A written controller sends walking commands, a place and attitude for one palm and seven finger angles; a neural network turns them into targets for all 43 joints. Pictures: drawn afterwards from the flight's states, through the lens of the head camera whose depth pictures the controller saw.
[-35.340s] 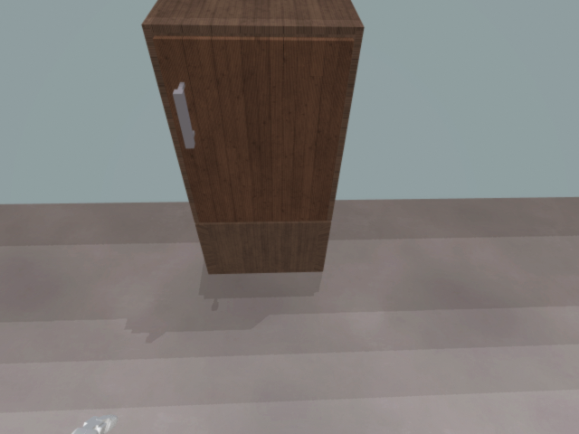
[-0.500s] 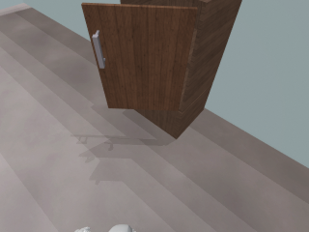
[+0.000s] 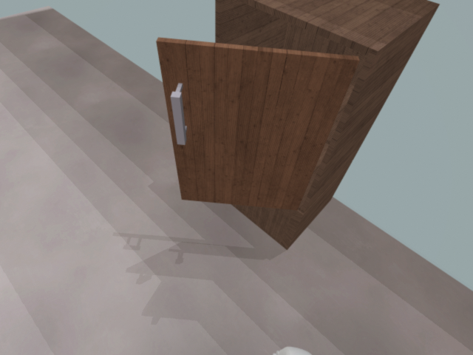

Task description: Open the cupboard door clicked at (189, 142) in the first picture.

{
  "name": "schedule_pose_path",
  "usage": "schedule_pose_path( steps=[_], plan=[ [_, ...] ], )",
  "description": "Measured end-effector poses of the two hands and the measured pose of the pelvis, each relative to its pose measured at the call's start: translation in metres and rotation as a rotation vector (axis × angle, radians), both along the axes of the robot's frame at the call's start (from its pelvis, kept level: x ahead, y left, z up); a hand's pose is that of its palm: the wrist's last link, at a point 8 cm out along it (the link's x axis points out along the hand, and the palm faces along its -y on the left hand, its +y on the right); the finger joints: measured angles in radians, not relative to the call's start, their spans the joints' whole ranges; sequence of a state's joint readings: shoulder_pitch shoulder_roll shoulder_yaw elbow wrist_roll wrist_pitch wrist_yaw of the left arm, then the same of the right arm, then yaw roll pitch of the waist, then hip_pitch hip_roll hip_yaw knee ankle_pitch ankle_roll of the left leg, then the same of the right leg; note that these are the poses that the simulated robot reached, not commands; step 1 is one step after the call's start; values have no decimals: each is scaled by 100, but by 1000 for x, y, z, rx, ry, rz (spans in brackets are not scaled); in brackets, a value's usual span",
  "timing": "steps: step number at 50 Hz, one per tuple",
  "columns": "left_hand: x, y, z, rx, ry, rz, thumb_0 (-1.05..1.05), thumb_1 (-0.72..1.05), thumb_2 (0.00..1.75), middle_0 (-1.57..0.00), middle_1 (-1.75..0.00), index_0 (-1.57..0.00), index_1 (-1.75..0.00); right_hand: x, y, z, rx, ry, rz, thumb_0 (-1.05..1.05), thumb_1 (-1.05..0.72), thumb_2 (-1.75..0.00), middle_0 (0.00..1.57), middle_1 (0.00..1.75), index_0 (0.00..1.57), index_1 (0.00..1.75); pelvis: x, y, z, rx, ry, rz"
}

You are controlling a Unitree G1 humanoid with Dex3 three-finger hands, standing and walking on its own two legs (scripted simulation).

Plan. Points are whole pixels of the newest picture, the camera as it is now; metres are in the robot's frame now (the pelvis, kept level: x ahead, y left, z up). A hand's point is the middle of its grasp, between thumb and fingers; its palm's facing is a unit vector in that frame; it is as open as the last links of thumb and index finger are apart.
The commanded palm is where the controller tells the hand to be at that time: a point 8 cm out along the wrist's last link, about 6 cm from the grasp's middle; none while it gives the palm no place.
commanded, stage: come to a stop and stand still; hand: left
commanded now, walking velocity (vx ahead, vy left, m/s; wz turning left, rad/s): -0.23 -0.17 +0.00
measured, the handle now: (180, 114) +0.63 +0.21 +0.00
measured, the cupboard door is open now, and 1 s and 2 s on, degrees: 39 39 39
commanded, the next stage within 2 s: look again from close up in 1.28 s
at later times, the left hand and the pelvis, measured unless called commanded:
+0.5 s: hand out of the picture +0.11 +0.15 -0.17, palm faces +0.04 -0.97 -0.22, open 7.3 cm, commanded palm none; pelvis +0.04 -0.04 +0.00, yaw +1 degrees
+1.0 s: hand out of the picture +0.02 +0.16 -0.18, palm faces +0.05 -0.98 -0.20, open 7.4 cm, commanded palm none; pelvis +0.02 -0.01 +0.00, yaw +1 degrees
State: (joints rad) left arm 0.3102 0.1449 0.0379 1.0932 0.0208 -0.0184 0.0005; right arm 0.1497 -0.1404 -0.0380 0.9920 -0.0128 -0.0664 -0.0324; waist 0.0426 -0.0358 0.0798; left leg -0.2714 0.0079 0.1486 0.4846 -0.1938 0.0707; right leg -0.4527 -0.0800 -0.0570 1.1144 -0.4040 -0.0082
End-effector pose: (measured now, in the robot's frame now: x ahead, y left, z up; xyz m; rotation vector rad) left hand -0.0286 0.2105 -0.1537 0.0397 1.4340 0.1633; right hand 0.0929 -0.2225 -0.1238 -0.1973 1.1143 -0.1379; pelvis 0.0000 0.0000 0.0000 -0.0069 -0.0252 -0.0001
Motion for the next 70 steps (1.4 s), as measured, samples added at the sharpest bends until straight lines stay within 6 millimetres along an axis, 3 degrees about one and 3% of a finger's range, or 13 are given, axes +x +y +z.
schedule_pose_path(
  steps=[5,10,15,22,29,42,49,58,70],
  plan=[
    [67,15,9,57,-104,-47,1,93,90,-19,-30,-19,-30,-25,-12,-3,-20,113,-40,-2,-96,-90,20,30,20,30,18,0,4,5,13,-1],
    [108,15,11,96,-149,-82,1,93,90,-19,-30,-19,-30,-52,-18,-16,8,237,-88,-1,-94,-90,20,30,20,30,32,-13,-1,19,20,-4],
    [125,-1,14,114,-142,-128,1,92,90,-19,-30,-19,-30,-66,-25,-28,58,301,-141,0,-92,-90,20,30,20,30,40,-26,-4,21,27,-13],
    [131,-16,14,111,-171,-103,0,92,90,-20,-30,-20,-30,-74,-30,-29,72,333,-141,0,-91,-90,20,30,20,30,41,-36,-4,27,11,8],
    [119,-16,13,106,-179,-66,0,93,90,-20,-30,-20,-30,-68,-35,-25,54,311,-106,0,-91,-90,20,30,20,30,33,-37,-3,23,-1,13],
    [56,-11,9,88,-68,-67,0,91,90,-20,-30,-20,-30,-45,-27,-21,41,185,-61,1,-92,-90,20,30,20,30,26,-22,-2,3,-7,14],
    [39,-1,9,87,-87,-50,0,91,90,-20,-30,-20,-30,-37,-18,-20,37,111,-31,1,-93,-90,20,30,20,30,17,-12,-4,6,-28,21],
    [21,2,10,77,-82,-41,0,91,90,-19,-30,-19,-30,-54,-15,-16,34,136,-16,1,-93,-90,20,30,20,30,6,-9,-2,6,-6,27],
    [4,-15,7,35,-33,-32,0,91,90,-19,-30,-19,-30,-86,-10,-17,53,227,-44,1,-91,-90,20,30,20,30,7,-14,1,4,3,28]
  ],
)
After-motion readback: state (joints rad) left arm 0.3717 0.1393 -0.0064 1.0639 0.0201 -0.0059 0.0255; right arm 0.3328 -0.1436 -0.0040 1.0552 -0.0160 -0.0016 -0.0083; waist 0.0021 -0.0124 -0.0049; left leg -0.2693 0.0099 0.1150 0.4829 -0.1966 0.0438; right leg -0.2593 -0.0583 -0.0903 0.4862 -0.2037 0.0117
